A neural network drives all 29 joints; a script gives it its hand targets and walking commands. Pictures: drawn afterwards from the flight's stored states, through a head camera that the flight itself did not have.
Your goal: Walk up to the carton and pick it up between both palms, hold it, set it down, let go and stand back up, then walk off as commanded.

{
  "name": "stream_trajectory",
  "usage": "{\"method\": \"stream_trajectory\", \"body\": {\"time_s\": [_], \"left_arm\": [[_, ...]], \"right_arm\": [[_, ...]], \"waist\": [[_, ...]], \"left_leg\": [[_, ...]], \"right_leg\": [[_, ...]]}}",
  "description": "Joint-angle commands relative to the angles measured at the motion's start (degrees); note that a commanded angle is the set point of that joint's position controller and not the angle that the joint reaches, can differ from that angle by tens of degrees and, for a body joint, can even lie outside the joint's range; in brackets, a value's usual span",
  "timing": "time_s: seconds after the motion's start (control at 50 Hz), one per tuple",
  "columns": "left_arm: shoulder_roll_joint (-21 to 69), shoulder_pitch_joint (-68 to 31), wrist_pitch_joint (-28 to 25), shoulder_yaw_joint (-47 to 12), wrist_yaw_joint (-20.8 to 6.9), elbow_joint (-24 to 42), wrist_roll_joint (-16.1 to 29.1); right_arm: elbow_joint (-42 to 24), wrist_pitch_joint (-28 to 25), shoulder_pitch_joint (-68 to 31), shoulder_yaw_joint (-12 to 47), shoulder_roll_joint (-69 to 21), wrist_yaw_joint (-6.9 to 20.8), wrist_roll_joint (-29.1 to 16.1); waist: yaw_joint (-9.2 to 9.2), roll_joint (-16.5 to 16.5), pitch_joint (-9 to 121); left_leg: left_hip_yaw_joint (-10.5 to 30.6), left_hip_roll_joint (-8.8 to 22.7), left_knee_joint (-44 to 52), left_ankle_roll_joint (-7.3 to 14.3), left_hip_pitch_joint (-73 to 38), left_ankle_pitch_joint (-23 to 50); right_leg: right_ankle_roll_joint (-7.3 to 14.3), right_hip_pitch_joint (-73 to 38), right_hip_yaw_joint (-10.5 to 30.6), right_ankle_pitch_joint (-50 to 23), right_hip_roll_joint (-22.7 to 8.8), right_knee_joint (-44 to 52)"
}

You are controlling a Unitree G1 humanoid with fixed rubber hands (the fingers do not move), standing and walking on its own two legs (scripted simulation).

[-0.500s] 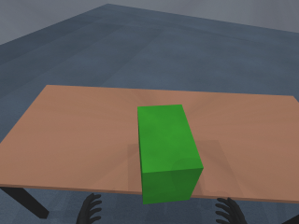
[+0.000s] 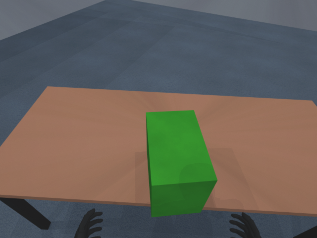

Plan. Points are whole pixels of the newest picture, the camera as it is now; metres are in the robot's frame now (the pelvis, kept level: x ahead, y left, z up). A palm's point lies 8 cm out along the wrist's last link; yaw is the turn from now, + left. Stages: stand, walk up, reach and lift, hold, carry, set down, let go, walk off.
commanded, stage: set down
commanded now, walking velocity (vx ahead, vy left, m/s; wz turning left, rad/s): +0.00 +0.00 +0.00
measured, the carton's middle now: (173, 162) +0.41 -0.03 -0.10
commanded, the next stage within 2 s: let go in 0.36 s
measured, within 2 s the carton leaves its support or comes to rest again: neither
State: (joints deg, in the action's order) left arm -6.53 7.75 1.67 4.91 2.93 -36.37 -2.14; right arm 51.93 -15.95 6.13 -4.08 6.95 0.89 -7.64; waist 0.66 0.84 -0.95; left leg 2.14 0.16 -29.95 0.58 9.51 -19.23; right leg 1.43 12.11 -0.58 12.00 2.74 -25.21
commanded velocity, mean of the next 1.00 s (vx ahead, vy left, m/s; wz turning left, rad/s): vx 0.00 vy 0.00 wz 0.00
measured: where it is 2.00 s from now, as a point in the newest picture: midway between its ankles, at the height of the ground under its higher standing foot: outside the picture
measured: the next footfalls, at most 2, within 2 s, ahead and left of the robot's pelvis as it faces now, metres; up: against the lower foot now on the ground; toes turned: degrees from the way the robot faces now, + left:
none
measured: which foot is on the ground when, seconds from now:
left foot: down 0.00-1.00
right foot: down 0.00-1.00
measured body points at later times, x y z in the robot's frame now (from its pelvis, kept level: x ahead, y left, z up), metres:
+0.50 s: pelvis +0.00 +0.00 +0.00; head +0.00 +0.02 +0.45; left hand +0.18 +0.22 -0.10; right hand +0.16 -0.22 -0.10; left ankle -0.03 +0.11 -0.74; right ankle +0.02 -0.11 -0.74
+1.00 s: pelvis +0.00 +0.00 +0.00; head +0.00 +0.02 +0.45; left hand +0.16 +0.24 -0.10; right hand +0.14 -0.24 -0.11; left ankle -0.03 +0.11 -0.74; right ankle +0.02 -0.11 -0.74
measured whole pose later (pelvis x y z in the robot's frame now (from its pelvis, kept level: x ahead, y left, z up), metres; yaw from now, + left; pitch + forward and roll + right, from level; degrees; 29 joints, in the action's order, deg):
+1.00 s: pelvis +0.00 +0.00 +0.00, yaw +0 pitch -2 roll -1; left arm -10.5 8.6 1.5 4.9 2.0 -38.7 -2.1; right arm 51.0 -3.6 7.2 -4.1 8.7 -1.6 -3.9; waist 0.7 1.1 -1.2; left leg 2.1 0.2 -29.8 0.6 9.0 -19.1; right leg 1.4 12.0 -0.6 12.2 2.7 -25.8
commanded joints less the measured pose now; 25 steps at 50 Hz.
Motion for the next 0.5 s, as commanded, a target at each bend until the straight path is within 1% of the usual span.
{"method": "stream_trajectory", "body": {"time_s": [0.0,0.02,0.06,0.1,0.12,0.16,0.42,0.48], "left_arm": [[-10.8,-1.0,0.2,-4.0,-1.5,13.7,3.3],[-10.7,-0.4,0.4,-4.0,-1.6,13.7,3.0],[-10.9,-0.3,0.7,-4.0,-1.7,14.4,3.1],[-10.8,0.0,1.1,-3.9,-1.7,14.7,2.8],[-10.8,0.1,1.2,-4.1,-1.7,14.6,2.9],[-10.8,0.1,1.7,-4.1,-1.8,15.0,2.6],[-11.0,-1.0,2.6,-4.4,-1.5,14.8,2.6],[-10.9,-1.1,2.7,-4.4,-1.4,14.4,2.4]], "right_arm": [[-11.8,-1.2,0.6,0.0,8.7,-0.5,7.0],[-11.8,-1.2,0.8,0.0,8.9,-0.4,7.0],[-12.3,-1.3,0.9,-0.4,9.1,-0.4,7.2],[-12.0,-1.2,1.2,-0.4,9.2,-0.3,7.1],[-11.8,-1.1,1.2,-0.7,9.5,-0.3,7.4],[-11.8,-1.0,1.3,-0.8,9.6,-0.3,7.4],[-11.5,-0.3,0.3,-1.7,10.7,0.2,7.8],[-11.1,-0.1,0.2,-1.8,11.0,0.3,7.7]], "waist": [[-1.78,0.8,4.2],[-1.86,0.2,4.4],[-1.96,0.6,4.7],[-2.09,-0.2,4.8],[-2.23,0.2,4.7],[-2.28,-0.2,4.3],[-2.24,-0.1,4.2],[-2.28,-0.7,4.2]], "left_leg": [[-2.5,1.3,8.2,-2.5,1.9,20.1],[-2.5,1.3,8.2,-2.7,1.5,20.8],[-2.5,1.2,7.9,-2.6,1.1,21.0],[-2.6,1.1,7.9,-2.7,0.9,21.3],[-2.4,1.2,7.9,-2.7,0.7,21.7],[-2.3,1.2,7.9,-2.7,0.6,21.3],[-2.5,1.1,8.3,-2.7,0.9,20.3],[-2.5,1.2,8.4,-2.8,1.1,19.6]], "right_leg": [[0.6,-10.9,2.8,-16.3,-2.4,4.1],[0.7,-11.0,2.6,-16.7,-2.2,3.9],[0.6,-10.6,2.6,-17.0,-2.1,4.1],[0.6,-10.7,2.5,-17.4,-2.0,3.9],[0.6,-10.6,2.5,-17.7,-2.0,4.0],[0.7,-10.1,2.4,-17.3,-1.9,4.1],[0.7,-9.7,2.1,-17.6,-1.8,3.9],[0.8,-9.8,1.9,-17.1,-1.7,3.7]]}}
